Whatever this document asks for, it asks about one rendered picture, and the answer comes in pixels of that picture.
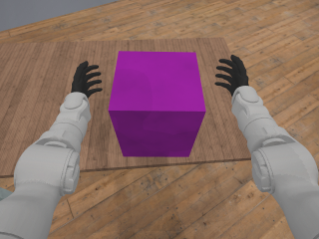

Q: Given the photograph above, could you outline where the right robot forearm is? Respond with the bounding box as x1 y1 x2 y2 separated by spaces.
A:
231 86 319 183

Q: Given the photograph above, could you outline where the left robot hand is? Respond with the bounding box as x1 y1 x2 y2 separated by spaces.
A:
71 61 103 99

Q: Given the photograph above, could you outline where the table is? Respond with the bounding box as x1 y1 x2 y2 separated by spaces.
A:
0 37 251 201

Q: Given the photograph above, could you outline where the carton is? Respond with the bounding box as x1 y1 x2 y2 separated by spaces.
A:
108 51 206 157

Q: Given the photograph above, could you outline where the robot left upper arm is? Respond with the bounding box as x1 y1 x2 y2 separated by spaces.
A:
0 144 80 239

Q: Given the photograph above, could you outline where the left robot forearm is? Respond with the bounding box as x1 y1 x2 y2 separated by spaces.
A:
13 92 92 189

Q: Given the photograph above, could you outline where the robot right upper arm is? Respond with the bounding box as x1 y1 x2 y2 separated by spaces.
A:
251 142 319 239

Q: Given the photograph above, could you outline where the right robot hand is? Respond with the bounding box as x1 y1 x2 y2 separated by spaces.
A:
214 55 249 97

